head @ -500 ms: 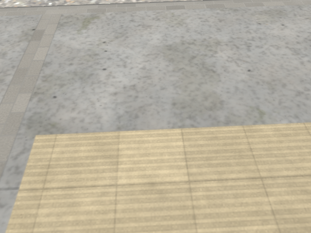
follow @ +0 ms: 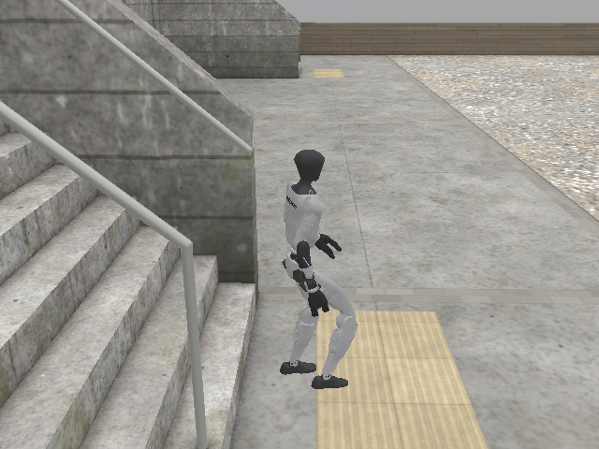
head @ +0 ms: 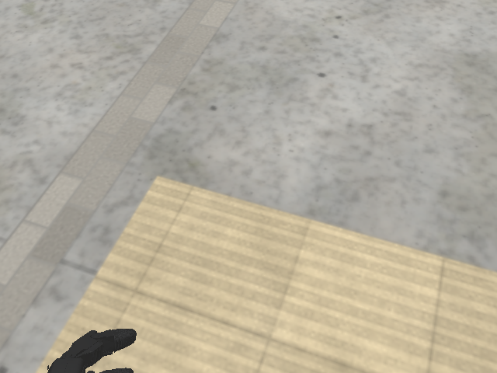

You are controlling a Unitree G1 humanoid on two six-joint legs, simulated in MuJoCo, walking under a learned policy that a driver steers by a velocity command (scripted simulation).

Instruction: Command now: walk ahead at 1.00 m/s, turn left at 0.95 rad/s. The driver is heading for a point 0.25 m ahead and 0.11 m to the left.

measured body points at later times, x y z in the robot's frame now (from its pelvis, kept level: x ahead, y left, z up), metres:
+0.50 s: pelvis +0.30 -0.06 +0.01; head +0.33 -0.04 +0.46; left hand +0.27 +0.22 -0.12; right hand +0.58 -0.22 -0.06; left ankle +0.38 +0.07 -0.72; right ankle +0.30 -0.21 -0.72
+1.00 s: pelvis +0.35 -0.07 +0.01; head +0.36 -0.06 +0.46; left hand +0.39 +0.20 -0.12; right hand +0.53 -0.28 -0.11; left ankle +0.38 +0.07 -0.72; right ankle +0.36 -0.20 -0.72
